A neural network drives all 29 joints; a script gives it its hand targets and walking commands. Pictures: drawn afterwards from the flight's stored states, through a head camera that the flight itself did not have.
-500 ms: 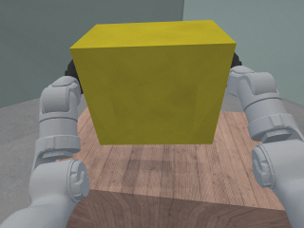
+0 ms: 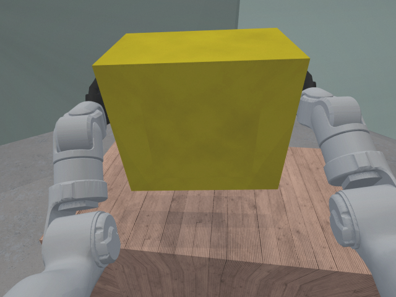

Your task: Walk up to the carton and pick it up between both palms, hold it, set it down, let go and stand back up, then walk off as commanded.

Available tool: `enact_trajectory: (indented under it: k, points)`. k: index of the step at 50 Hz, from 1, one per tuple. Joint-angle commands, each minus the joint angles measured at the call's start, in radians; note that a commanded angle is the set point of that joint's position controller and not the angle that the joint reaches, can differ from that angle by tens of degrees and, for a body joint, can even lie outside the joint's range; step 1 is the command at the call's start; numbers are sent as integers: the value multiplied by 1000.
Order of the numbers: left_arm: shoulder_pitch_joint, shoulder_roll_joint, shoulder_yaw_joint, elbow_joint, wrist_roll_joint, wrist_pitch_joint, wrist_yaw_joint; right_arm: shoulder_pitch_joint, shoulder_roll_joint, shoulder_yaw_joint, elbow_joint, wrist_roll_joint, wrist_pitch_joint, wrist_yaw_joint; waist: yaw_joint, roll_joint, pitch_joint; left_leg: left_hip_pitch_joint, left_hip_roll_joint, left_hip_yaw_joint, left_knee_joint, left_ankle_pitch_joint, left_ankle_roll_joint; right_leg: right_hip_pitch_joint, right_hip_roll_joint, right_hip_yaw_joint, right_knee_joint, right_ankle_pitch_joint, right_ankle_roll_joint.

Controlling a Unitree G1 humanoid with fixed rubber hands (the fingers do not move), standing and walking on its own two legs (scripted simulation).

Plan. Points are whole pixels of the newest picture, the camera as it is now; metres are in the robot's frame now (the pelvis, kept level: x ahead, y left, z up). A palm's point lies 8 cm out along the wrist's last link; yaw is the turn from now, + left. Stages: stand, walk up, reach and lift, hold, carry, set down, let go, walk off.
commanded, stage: hold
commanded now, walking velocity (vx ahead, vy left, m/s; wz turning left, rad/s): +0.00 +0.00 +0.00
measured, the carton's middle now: (202, 111) +0.38 -0.01 +0.27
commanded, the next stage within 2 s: none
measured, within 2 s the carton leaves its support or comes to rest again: neither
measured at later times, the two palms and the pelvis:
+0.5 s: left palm (100, 108) +0.38 +0.18 +0.29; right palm (303, 98) +0.36 -0.21 +0.30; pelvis +0.00 -0.01 +0.00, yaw +1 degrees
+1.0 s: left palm (94, 113) +0.37 +0.19 +0.28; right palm (298, 100) +0.36 -0.20 +0.30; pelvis +0.01 +0.00 +0.00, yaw +1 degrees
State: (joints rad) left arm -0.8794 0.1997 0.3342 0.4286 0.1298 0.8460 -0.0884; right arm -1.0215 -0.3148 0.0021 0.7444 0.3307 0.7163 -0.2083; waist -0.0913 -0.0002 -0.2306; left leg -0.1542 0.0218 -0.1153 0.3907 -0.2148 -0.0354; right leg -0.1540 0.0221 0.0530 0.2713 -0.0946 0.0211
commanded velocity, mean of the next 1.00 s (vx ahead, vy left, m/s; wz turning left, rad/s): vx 0.00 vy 0.00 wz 0.00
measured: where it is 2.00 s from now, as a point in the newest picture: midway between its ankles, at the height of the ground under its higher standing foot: outside the picture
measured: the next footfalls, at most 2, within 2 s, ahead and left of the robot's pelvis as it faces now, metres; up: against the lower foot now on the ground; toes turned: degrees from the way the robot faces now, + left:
none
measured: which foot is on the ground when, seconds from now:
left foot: down 0.00-1.00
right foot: down 0.00-1.00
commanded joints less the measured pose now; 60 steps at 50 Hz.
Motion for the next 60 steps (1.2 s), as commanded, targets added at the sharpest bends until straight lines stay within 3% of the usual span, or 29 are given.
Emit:
enact_trajectory:
  k: [1,4,5,7,11,15,19,20,24,25,26,27,31,32,36,37,39,41,43,44,46,47,48,50,52,56,57,59,60]
  points:
    - [-871,-552,-355,-105,-184,-64,-142,-908,631,145,-343,199,-66,207,2,45,-223,-169,-53,73,-120,103,12,317,58,-10,21,102,-33]
    - [-852,-559,-382,-129,-217,-78,-137,-963,683,185,-455,208,-89,207,26,29,-375,-154,-54,73,-102,146,22,370,62,-17,47,176,-21]
    - [-861,-562,-392,-121,-223,-87,-134,-919,663,162,-397,197,-82,200,-6,21,-343,-126,-63,75,-88,178,7,349,48,-5,25,190,-24]
    - [-909,-572,-356,-47,-196,-90,-135,-968,650,125,-338,171,-83,206,0,38,-232,-190,-58,82,-122,22,23,293,54,-12,15,44,-24]
    - [-920,-557,-349,-12,-199,-95,-149,-952,646,100,-272,143,-79,213,-10,66,-214,-250,-42,83,-166,-54,42,319,55,-16,39,35,-20]
    - [-914,-559,-371,-104,-228,-113,-127,-941,678,152,-349,190,-90,207,11,44,-414,-124,-67,81,-91,149,21,348,46,-3,34,178,-24]
    - [-921,-556,-350,-35,-210,-101,-135,-962,649,130,-297,181,-91,199,-10,48,-298,-171,-66,87,-108,56,25,309,49,-10,22,81,-20]
    - [-900,-529,-315,-5,-189,-104,-141,-997,673,149,-336,179,-100,201,27,22,-288,-198,-70,95,-114,42,38,293,43,-10,23,75,-13]
    - [-902,-538,-334,-11,-208,-102,-156,-956,668,120,-306,178,-88,185,-14,9,-279,-154,-78,86,-109,47,36,281,31,1,3,75,-10]
    - [-912,-543,-363,-71,-241,-115,-151,-989,706,167,-428,197,-105,180,-3,-12,-405,-117,-75,84,-77,153,31,325,43,-6,31,179,-5]
    - [-898,-554,-382,-80,-243,-113,-141,-939,695,155,-378,202,-88,173,-32,20,-385,-98,-82,77,-70,184,17,335,38,1,18,205,-10]
    - [-887,-538,-346,-77,-221,-108,-137,-929,685,160,-344,214,-79,178,2,23,-354,-107,-79,79,-69,188,16,323,52,-3,27,192,-14]
    - [-843,-563,-378,-166,-229,-100,-143,-885,670,181,-432,235,-74,164,-27,27,-399,-50,-82,78,-57,266,0,361,52,-8,26,280,-8]
    - [-845,-556,-363,-180,-217,-97,-136,-896,682,210,-438,248,-76,173,23,40,-377,-64,-78,81,-54,280,-2,337,67,-15,31,247,-10]
    - [-786,-553,-357,-141,-186,-67,-140,-882,637,203,-424,243,-65,179,16,19,-265,-77,-71,75,-63,285,-8,337,58,-12,18,249,-19]
    - [-815,-565,-385,-180,-195,-63,-148,-859,632,180,-408,246,-54,175,-15,45,-265,-75,-69,70,-70,243,-7,314,59,-13,19,217,-20]
    - [-846,-563,-392,-198,-200,-71,-141,-905,654,198,-450,244,-70,186,11,35,-301,-88,-66,73,-71,242,-5,318,59,-22,29,226,-21]
    - [-861,-586,-441,-232,-233,-72,-139,-858,652,177,-436,230,-61,188,-35,50,-329,-74,-61,62,-71,260,-20,330,58,-21,30,245,-23]
    - [-873,-584,-461,-264,-252,-75,-134,-852,638,181,-453,242,-60,183,-48,36,-354,-25,-65,65,-46,338,-35,331,59,-10,25,301,-21]
    - [-864,-583,-432,-249,-237,-72,-130,-844,645,209,-433,245,-58,187,-19,37,-319,-34,-64,70,-54,343,-28,320,57,-12,26,283,-25]
    - [-854,-595,-472,-310,-250,-71,-125,-806,628,207,-451,259,-55,185,-60,65,-373,4,-62,55,-40,392,-44,337,62,-14,33,326,-27]
    - [-855,-582,-450,-279,-227,-66,-118,-852,628,219,-477,269,-62,194,-21,79,-349,-27,-64,59,-47,353,-43,328,69,-20,30,284,-30]
    - [-814,-585,-450,-258,-220,-62,-125,-829,614,192,-469,242,-61,190,-46,63,-328,-40,-64,64,-56,336,-36,333,59,-19,24,287,-30]
    - [-802,-589,-420,-262,-192,-48,-125,-846,601,206,-459,249,-61,199,-11,103,-309,-50,-58,68,-68,339,-38,350,63,-12,26,264,-41]
    - [-795,-599,-452,-278,-203,-47,-136,-828,595,182,-478,248,-68,201,-46,123,-318,-31,-54,62,-65,353,-49,329,61,-12,25,291,-46]
    - [-771,-587,-424,-242,-176,-35,-127,-811,586,190,-395,249,-62,220,-5,118,-270,-57,-46,60,-79,329,-46,319,69,-22,27,242,-52]
    - [-804,-589,-418,-185,-178,-37,-139,-846,567,142,-413,216,-68,215,-46,78,-255,-73,-49,64,-91,239,-41,303,64,-24,15,189,-44]
    - [-831,-587,-418,-209,-191,-54,-135,-865,609,168,-397,216,-72,230,0,79,-273,-124,-42,64,-118,176,-21,314,63,-21,31,160,-42]
    - [-856,-580,-406,-155,-183,-55,-140,-861,594,124,-363,182,-70,228,-33,73,-235,-149,-49,74,-127,131,-14,331,53,-17,25,152,-32]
